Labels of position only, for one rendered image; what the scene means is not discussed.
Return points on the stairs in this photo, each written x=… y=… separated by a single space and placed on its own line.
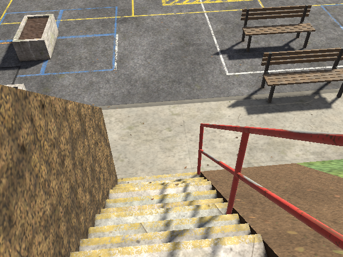
x=175 y=215

